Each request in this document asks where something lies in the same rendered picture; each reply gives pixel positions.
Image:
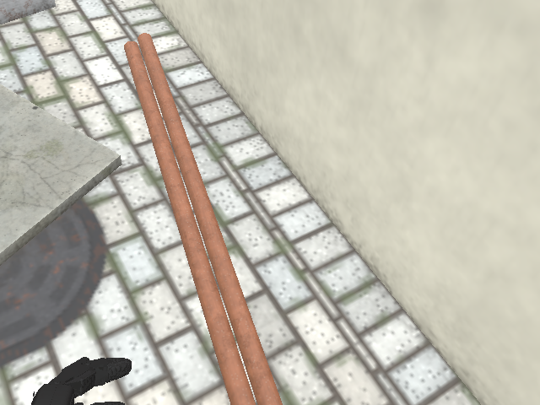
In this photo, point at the left robot hand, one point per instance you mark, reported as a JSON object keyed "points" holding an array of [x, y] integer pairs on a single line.
{"points": [[79, 377]]}

